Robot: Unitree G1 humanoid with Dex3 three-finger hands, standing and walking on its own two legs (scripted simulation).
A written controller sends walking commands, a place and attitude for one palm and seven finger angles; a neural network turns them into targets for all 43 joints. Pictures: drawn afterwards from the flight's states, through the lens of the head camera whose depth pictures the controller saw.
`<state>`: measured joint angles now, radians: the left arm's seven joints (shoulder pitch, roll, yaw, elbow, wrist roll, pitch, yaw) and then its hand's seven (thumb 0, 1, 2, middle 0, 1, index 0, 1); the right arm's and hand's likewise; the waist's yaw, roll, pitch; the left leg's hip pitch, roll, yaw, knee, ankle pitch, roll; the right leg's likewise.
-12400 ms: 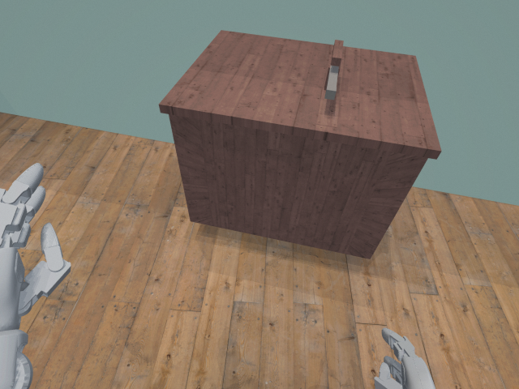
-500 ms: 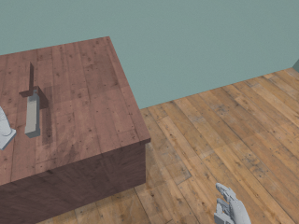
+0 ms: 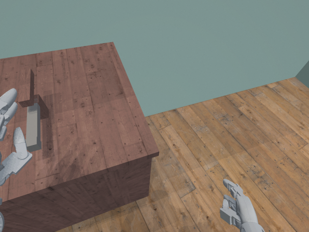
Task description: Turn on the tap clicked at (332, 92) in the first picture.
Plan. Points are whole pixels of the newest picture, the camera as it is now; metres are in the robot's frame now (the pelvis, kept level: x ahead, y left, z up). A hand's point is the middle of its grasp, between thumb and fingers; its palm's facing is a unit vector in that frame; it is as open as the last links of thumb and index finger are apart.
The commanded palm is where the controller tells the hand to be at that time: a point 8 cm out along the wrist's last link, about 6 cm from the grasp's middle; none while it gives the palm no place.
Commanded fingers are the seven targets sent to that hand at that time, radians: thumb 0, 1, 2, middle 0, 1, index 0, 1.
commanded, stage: come to a stop and stand still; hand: left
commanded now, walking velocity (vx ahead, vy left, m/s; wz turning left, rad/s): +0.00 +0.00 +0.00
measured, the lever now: (33, 144) +0.31 +0.35 +0.01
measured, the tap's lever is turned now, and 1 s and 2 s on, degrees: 0 0 0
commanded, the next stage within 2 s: look again from close up in 0.62 s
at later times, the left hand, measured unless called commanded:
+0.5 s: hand (19, 175) +0.18 +0.25 +0.15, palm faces +0.39 -0.85 -0.36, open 7.4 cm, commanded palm +0.13 +0.28 +0.18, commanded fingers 0.00 0.90 0.90 -0.20 -0.30 -0.20 -0.30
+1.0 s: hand (31, 169) +0.19 +0.23 +0.16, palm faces +0.37 -0.86 -0.35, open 7.4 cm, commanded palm +0.14 +0.27 +0.18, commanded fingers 0.00 0.90 0.90 -0.20 -0.30 -0.20 -0.30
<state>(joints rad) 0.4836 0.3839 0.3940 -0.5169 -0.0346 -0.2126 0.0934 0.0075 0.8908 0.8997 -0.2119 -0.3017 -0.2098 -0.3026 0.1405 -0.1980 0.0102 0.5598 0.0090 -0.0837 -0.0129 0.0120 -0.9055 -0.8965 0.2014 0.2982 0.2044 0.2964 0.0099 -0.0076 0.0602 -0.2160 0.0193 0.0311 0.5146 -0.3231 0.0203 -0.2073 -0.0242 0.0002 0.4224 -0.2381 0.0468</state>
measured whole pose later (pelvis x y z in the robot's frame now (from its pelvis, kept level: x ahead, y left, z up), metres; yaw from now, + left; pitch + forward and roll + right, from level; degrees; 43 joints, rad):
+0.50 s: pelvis -0.03 +0.00 +0.00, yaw +0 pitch -1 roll -1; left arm 0.43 0.33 0.34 -0.43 -0.03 -0.19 0.11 0.01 0.89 0.90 -0.21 -0.30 -0.21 -0.30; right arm 0.23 -0.20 0.02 0.59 0.01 -0.10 -0.03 0.01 -0.90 -0.90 0.20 0.30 0.21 0.30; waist 0.02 0.00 0.05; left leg -0.19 0.01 0.04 0.47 -0.26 0.03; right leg -0.19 -0.03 0.01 0.38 -0.17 0.05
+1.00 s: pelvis -0.02 -0.01 +0.00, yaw +0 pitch -1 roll -1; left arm 0.44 0.33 0.33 -0.46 -0.04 -0.18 0.11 0.01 0.89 0.90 -0.21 -0.30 -0.21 -0.30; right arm 0.18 -0.20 0.01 0.59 0.01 -0.10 -0.03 0.01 -0.90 -0.90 0.20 0.30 0.20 0.30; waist 0.02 -0.01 0.06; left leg -0.17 0.03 0.03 0.46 -0.27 0.01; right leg -0.17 -0.02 0.00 0.38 -0.19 0.03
